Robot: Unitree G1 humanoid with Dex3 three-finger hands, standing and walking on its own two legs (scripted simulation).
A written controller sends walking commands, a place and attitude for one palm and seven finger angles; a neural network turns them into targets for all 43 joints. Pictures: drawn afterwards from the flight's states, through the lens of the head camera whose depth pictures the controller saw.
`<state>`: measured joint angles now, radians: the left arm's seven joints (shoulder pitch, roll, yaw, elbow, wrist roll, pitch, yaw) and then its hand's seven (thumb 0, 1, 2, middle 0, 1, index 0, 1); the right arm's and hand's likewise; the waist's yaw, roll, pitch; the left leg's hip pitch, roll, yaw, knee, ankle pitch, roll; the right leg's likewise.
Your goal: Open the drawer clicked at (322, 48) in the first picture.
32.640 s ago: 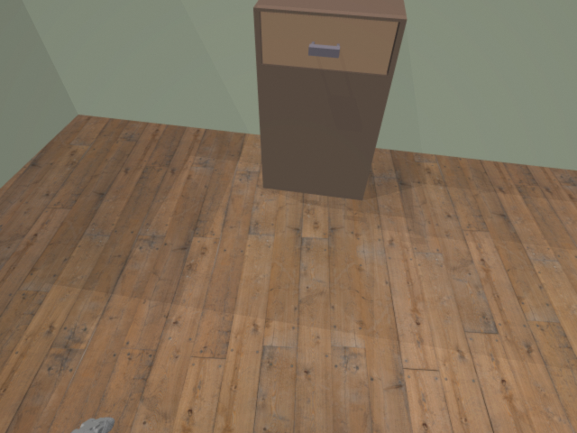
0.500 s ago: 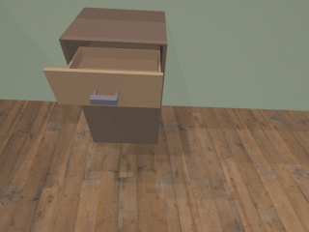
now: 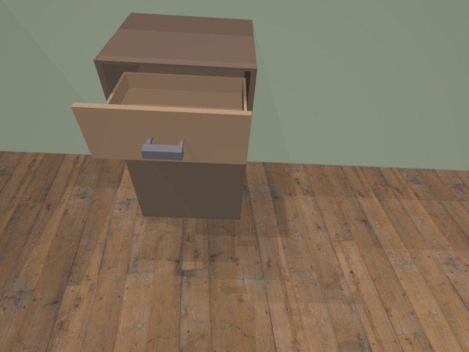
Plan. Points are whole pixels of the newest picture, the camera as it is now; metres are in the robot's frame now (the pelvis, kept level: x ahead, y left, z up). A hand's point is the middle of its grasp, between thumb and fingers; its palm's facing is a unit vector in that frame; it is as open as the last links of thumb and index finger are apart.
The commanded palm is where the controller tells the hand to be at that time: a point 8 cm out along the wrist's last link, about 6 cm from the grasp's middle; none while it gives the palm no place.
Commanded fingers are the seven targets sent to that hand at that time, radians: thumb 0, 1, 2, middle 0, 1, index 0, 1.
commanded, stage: shuffle to correct the standing spot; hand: left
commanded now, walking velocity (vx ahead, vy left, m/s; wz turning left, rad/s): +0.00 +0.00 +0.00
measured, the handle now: (164, 146) +0.62 +0.23 -0.04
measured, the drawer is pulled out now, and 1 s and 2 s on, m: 0.24 0.24 0.24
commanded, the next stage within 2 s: come to a stop and stand still in 0.58 s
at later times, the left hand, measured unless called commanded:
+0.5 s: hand out of the picture -0.01 +0.16 -0.19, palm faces +0.04 -0.99 -0.15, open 7.4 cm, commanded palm none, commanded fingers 0.00 0.90 0.90 -0.20 -0.30 -0.20 -0.30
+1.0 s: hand (145, 350) +0.17 +0.18 -0.19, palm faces +0.04 -0.97 -0.22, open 7.3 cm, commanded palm none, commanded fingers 0.00 0.90 0.90 -0.20 -0.30 -0.20 -0.30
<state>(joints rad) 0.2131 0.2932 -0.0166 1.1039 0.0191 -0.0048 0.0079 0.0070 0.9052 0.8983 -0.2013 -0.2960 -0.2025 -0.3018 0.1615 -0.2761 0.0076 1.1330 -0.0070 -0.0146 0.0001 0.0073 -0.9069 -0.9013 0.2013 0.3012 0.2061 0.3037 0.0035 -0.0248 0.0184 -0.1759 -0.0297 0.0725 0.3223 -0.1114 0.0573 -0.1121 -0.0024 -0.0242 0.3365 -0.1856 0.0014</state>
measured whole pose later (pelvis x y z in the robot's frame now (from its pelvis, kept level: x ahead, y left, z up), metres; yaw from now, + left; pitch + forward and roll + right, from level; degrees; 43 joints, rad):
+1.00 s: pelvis +0.13 +0.00 -0.01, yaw +0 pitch -3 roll +0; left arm 0.22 0.18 0.05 1.05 0.02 0.02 0.04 0.02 0.94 0.90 -0.20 -0.30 -0.20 -0.30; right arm 0.32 -0.06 -0.02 1.13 -0.01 -0.02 -0.04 0.00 -0.91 -0.90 0.20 0.30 0.21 0.30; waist -0.01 -0.03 0.08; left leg -0.09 0.01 0.14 0.47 -0.33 0.04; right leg -0.34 -0.07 -0.06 0.63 -0.22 0.01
